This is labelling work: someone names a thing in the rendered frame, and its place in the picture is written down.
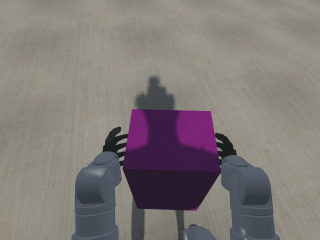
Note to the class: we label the robot left forearm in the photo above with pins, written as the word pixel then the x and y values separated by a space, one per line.
pixel 95 199

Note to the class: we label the robot right hand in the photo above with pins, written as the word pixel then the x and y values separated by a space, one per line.
pixel 226 147

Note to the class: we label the carton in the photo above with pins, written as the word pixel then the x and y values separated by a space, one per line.
pixel 171 158

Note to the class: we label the robot right thigh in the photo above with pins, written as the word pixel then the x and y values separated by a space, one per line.
pixel 197 233

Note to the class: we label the robot left hand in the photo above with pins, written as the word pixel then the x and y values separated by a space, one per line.
pixel 111 141

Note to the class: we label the robot right forearm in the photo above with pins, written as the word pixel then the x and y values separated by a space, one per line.
pixel 251 201

